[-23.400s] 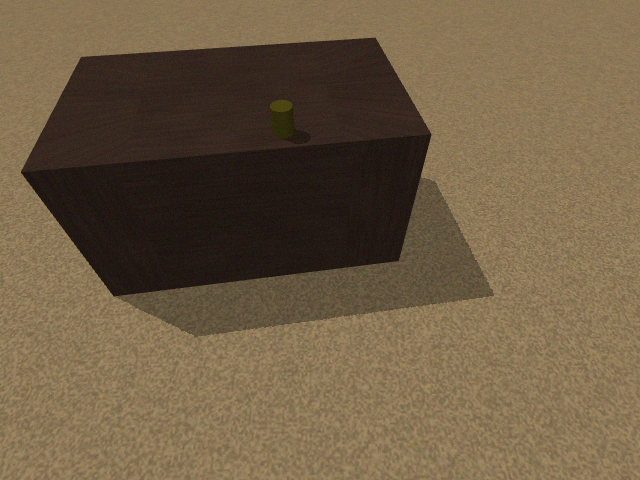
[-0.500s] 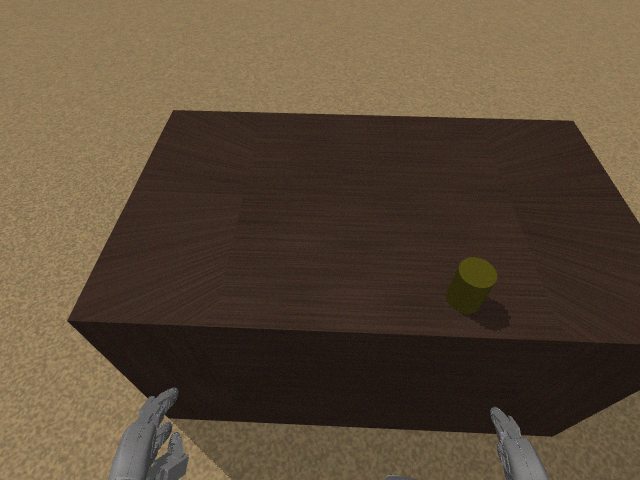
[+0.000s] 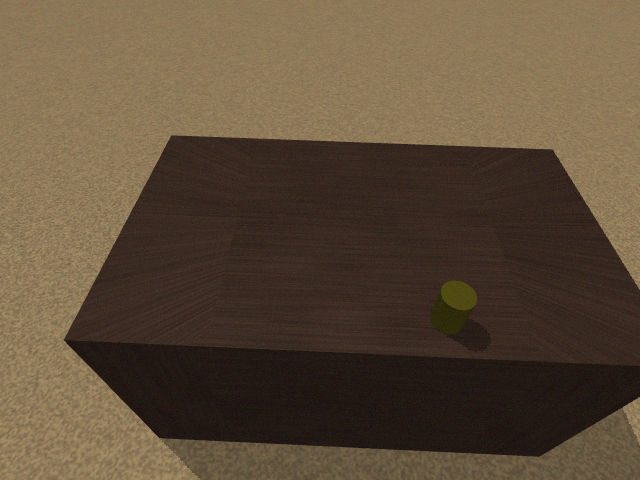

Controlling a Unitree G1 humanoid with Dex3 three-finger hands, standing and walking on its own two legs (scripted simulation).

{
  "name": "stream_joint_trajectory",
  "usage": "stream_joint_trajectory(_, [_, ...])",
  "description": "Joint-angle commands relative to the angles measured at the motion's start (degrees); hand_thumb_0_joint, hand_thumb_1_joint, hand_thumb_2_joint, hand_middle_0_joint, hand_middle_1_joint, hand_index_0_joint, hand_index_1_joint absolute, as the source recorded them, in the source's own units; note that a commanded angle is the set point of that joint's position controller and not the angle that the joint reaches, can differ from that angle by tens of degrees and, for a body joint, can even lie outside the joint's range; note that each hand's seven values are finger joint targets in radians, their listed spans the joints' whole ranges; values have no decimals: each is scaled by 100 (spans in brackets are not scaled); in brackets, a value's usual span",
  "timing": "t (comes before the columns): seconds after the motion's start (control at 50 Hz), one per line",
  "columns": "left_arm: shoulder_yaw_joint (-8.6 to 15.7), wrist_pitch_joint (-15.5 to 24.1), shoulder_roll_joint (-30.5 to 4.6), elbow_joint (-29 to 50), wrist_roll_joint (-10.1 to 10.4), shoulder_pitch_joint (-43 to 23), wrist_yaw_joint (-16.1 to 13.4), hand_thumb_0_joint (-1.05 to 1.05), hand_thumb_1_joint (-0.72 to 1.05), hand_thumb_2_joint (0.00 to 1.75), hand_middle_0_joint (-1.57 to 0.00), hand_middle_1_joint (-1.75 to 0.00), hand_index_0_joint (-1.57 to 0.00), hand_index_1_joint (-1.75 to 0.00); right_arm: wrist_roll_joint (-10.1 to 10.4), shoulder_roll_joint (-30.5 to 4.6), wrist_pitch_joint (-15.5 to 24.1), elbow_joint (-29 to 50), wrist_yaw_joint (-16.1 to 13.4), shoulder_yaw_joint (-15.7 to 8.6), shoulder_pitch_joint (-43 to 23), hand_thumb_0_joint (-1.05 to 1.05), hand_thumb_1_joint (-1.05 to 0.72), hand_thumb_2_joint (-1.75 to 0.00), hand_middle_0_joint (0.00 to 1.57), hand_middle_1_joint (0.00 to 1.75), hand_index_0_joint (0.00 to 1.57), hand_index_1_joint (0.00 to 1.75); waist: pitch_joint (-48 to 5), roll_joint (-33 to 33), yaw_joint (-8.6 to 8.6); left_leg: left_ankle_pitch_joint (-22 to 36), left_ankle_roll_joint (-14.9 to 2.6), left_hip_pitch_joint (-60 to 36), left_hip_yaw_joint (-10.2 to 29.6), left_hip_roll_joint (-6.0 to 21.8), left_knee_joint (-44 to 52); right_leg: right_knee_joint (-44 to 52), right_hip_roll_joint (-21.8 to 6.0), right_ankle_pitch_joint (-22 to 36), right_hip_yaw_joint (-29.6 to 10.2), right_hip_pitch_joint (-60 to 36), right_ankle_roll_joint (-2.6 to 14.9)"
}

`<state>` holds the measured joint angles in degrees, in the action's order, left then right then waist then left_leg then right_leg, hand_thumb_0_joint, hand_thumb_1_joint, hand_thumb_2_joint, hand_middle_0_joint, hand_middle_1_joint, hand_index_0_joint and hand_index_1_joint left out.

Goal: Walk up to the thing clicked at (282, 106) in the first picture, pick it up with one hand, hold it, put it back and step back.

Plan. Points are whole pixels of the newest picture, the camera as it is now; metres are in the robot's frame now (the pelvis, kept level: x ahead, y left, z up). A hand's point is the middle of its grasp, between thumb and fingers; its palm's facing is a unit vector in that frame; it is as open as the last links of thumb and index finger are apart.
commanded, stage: home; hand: right
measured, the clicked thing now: (452, 308) +0.43 -0.23 -0.13
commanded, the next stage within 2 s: stand in 1.78 s
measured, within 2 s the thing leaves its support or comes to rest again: neither
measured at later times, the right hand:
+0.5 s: hand out of the picture +0.04 -0.25 -0.15, palm faces -0.05 +0.93 -0.37, open 17.5 cm
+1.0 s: hand out of the picture +0.07 -0.24 -0.14, palm faces -0.05 +0.93 -0.36, open 17.5 cm
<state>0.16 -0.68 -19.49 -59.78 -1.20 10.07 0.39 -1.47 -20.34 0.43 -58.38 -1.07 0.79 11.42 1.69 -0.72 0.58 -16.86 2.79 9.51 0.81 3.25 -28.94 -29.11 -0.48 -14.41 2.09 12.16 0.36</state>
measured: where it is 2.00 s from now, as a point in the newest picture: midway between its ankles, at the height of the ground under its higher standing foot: outside the picture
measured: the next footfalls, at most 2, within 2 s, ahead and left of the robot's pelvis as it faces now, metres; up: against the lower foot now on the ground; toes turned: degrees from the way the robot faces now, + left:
none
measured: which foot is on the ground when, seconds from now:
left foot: down 0.00-1.00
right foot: down 0.00-1.00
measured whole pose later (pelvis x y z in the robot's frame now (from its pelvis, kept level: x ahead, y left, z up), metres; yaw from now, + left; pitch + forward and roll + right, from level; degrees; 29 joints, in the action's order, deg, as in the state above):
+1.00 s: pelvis +0.00 +0.01 +0.01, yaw +0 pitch -3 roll +0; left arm 0.4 -0.3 -19.8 -66.6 -0.7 6.0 0.7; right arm -0.9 -20.3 0.6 -63.7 -0.5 1.2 8.3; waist 2.1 0.0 0.5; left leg -11.9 1.7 5.1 0.1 2.0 -20.0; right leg -19.6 -1.5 -9.1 1.6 7.6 -1.0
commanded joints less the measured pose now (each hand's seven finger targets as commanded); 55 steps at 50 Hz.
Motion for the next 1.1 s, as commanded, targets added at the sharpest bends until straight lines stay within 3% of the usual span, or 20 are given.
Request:
stream_joint_trajectory(0.0, [224,191,-1171,141,16,-397,-104,0,90,90,-20,-30,-20,-30,20,-1184,153,152,-75,-242,-219,0,56,-5,5,5,5,5,-218,19,1,1116,-330,72,317,313,740,894,-572,988,-714,-493,143])
stream_joint_trajectory(0.06, [232,184,-1210,-13,13,-461,-93,0,90,90,-20,-30,-20,-30,19,-1169,131,47,-60,-222,-290,0,57,-4,5,5,5,5,3,-30,10,670,-342,63,301,308,902,1148,-564,350,-753,-337,96])
stream_joint_trajectory(0.12, [234,176,-1162,-102,22,-543,-80,0,90,90,-20,-30,-20,-30,15,-1203,145,-40,-67,-225,-318,0,57,-4,5,5,5,5,-67,74,10,724,-339,79,338,358,1077,1121,-554,570,-704,-520,74])
stream_joint_trajectory(0.28, [247,147,-1174,-285,21,-621,-51,0,90,90,-20,-30,-20,-30,4,-1205,125,-145,-44,-239,-334,0,58,-4,5,5,5,5,112,89,8,106,-358,271,359,331,1319,1265,-524,85,-677,-448,28])
stream_joint_trajectory(0.48, [234,178,-1225,-374,36,-663,-71,0,90,90,-20,-30,-20,-30,42,-1217,135,-191,-37,-228,-383,0,57,-4,5,5,5,5,-151,53,-7,866,-362,-20,351,389,1238,1235,-612,732,-664,-678,44])
stream_joint_trajectory(0.58, [231,172,-1222,-393,36,-637,-72,0,90,90,-20,-30,-20,-30,45,-1221,112,-215,-30,-209,-386,0,58,-3,5,5,5,5,-25,132,-19,572,-374,37,336,365,1308,1309,-593,544,-658,-546,6])
stream_joint_trajectory(0.72, [219,170,-1221,-395,49,-639,-72,0,90,90,-20,-30,-20,-30,52,-1230,107,-239,-22,-208,-403,0,57,-4,5,5,5,5,-53,164,-32,740,-366,-50,330,380,1300,1331,-612,651,-651,-531,9])
stream_joint_trajectory(0.76, [220,179,-1215,-381,48,-651,-74,0,90,90,-20,-30,-20,-30,57,-1233,123,-223,-24,-219,-437,0,56,-4,5,5,5,5,-209,109,-28,1072,-377,-67,353,429,1283,1221,-663,1046,-649,-742,39])
stream_joint_trajectory(0.92, [214,182,-1220,-371,42,-693,-74,0,90,90,-20,-30,-20,-30,56,-1247,128,-241,-18,-224,-442,0,57,-4,5,5,5,5,-190,66,-35,1113,-363,-85,360,434,1340,1239,-664,968,-577,-751,4])
stream_joint_trajectory(1.04, [211,167,-1198,-361,51,-698,-65,0,90,90,-20,-30,-20,-30,50,-1254,122,-253,-9,-235,-474,0,58,-4,5,5,5,5,-89,111,-32,763,-354,35,369,409,1438,1268,-648,691,-568,-681,8])
stream_joint_trajectory(1.08, [206,194,-1210,-352,51,-682,-67,0,90,90,-20,-30,-20,-30,64,-1234,125,-254,7,-235,-485,0,58,-4,5,5,5,5,-138,17,-28,977,-361,-60,364,401,1356,1301,-665,802,-575,-697,1])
